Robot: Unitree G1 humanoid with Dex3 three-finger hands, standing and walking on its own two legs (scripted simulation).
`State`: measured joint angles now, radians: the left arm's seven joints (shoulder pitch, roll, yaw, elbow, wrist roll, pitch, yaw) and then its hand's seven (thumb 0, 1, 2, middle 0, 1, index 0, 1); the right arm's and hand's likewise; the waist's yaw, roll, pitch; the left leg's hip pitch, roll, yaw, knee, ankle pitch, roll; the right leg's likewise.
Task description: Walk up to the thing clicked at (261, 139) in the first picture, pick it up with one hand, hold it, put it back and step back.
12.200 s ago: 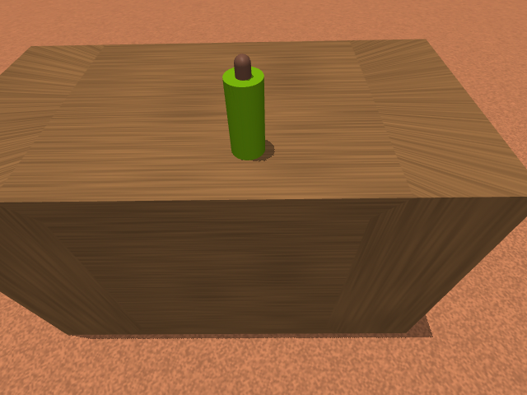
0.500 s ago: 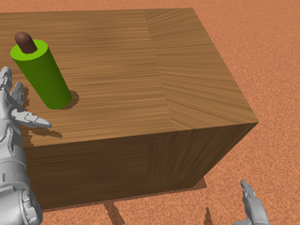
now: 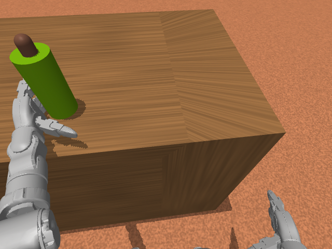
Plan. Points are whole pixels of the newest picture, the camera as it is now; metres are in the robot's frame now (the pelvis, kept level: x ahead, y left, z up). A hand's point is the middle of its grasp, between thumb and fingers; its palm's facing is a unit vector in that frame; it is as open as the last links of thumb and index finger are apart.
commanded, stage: rest palm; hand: left
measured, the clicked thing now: (45, 78) +0.47 +0.26 +0.16
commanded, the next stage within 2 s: close in 0.04 s
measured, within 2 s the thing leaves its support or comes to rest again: leaves its support in 1.24 s
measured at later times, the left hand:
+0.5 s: hand (50, 102) +0.45 +0.26 +0.11, palm faces +0.26 -0.97 +0.02, open 15.7 cm
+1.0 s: hand (53, 94) +0.47 +0.26 +0.12, palm faces +0.25 -0.97 +0.03, open 10.8 cm
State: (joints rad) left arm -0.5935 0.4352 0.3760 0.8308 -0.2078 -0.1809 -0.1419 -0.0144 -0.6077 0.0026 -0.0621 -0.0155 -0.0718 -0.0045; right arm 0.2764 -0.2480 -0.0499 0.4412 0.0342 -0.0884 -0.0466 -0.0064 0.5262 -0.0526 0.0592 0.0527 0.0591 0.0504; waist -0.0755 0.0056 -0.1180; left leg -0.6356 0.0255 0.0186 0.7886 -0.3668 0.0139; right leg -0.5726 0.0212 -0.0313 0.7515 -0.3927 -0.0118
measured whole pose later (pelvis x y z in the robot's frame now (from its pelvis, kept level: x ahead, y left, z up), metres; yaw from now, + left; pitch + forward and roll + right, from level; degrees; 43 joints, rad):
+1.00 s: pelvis -0.01 +0.01 -0.01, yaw -1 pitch +14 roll -2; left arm -0.75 0.49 0.41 0.95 -0.15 -0.18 -0.07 -0.01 -0.40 0.69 -0.81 -0.80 -0.82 -0.79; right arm 0.33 -0.23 -0.04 0.31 0.02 -0.05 -0.02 -0.01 0.51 -0.05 0.06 0.05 0.06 0.05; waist -0.11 0.01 -0.14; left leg -0.72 0.03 0.04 0.85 -0.38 0.03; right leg -0.65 0.03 -0.01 0.79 -0.39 0.00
